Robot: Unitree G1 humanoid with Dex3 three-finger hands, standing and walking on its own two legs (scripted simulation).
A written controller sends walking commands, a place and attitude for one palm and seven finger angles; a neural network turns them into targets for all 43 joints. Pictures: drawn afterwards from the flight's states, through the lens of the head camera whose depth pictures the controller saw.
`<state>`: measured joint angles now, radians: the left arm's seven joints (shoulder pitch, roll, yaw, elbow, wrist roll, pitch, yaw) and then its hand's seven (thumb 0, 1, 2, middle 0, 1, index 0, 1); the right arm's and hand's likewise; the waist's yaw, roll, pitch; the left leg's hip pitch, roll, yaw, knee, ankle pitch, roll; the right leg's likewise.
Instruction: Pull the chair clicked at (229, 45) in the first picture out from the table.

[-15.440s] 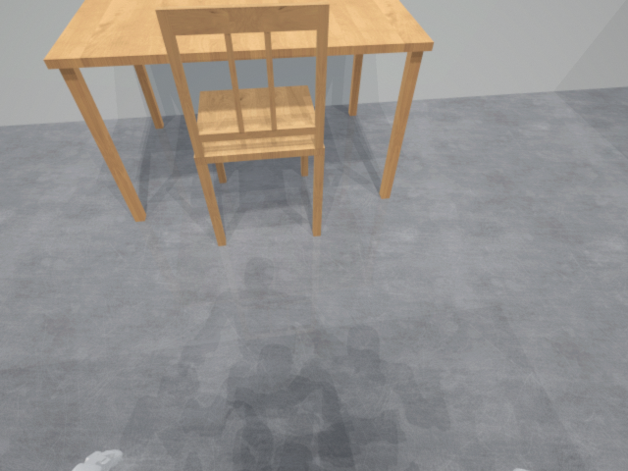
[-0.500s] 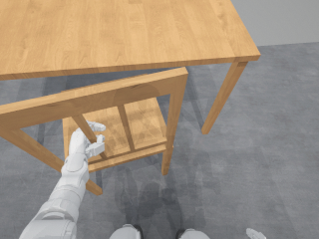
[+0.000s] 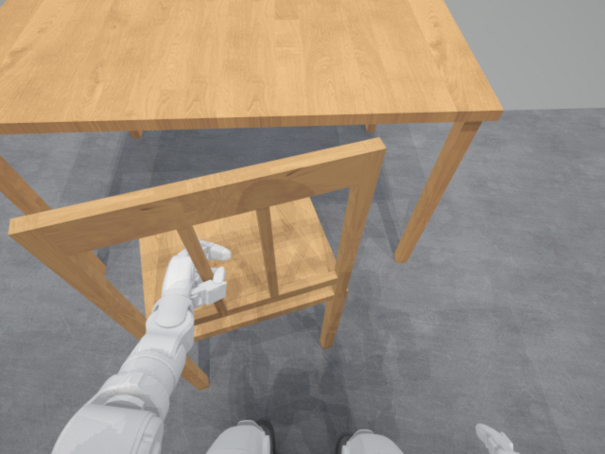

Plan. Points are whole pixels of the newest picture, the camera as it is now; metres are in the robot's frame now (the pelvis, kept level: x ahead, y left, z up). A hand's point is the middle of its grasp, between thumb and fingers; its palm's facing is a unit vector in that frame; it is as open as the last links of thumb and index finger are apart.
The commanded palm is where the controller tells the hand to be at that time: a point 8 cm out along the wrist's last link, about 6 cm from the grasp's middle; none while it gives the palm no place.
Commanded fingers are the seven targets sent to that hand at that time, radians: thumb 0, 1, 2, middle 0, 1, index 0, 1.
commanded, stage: step backward, pulling the chair out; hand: left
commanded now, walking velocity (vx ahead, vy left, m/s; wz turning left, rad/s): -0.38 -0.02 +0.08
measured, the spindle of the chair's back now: (206, 273) +0.38 +0.16 -0.07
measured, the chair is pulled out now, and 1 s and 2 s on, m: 0.17 0.25 0.37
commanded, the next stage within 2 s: none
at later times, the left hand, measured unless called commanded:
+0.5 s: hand (220, 292) +0.34 +0.14 -0.06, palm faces +0.06 -0.98 -0.19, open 5.1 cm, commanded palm +0.32 +0.18 -0.06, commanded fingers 0.00 0.90 0.90 -0.50 -1.45 -0.50 -1.45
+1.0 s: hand (215, 340) +0.27 +0.13 -0.06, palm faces +0.06 -0.98 -0.18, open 5.0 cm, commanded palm +0.26 +0.18 -0.05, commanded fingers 0.00 0.90 0.90 -0.50 -1.45 -0.50 -1.45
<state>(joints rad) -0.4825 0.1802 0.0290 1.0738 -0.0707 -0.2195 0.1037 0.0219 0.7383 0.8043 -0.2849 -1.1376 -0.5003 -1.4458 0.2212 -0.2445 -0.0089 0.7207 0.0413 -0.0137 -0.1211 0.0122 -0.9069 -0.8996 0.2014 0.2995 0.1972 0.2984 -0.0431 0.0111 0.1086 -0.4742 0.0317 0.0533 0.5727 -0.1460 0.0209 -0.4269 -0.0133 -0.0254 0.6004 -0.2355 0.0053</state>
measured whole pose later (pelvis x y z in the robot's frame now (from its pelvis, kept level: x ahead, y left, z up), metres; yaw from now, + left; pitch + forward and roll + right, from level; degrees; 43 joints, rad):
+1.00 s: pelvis -0.09 -0.02 +0.00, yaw +2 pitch +2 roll +0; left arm -0.49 0.20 0.04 0.99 -0.05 -0.20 0.09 0.01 0.72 0.81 -0.27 -1.19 -0.50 -1.45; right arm 0.18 -0.20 0.00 0.69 0.03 0.03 -0.11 0.01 -0.91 -0.90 0.20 0.30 0.20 0.30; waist -0.05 0.00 0.17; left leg -0.40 0.03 -0.03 0.63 -0.26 -0.03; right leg -0.45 -0.02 -0.03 0.57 -0.16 0.00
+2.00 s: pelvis -0.20 -0.02 +0.00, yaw +2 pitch +1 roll -1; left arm -0.50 0.20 0.07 1.07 -0.04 -0.24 0.12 0.00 0.72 0.82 -0.29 -1.19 -0.50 -1.45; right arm 0.19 -0.23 0.00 0.77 0.02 -0.03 -0.12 0.01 -0.90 -0.90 0.21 0.30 0.20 0.30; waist -0.07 0.02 0.16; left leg -0.47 0.04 -0.04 0.72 -0.34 -0.03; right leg -0.42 -0.02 -0.03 0.61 -0.20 0.02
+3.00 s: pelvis -0.32 -0.02 +0.00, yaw +0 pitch +1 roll -1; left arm -0.48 0.21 0.04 0.98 -0.04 -0.17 0.10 0.01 0.74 0.79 -0.23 -1.20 -0.50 -1.45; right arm 0.20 -0.25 0.00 0.72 0.02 0.02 -0.12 0.01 -0.91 -0.90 0.20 0.30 0.20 0.30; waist -0.04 -0.01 0.15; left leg -0.39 0.02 -0.04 0.61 -0.24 -0.01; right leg -0.38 -0.04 -0.02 0.65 -0.34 0.02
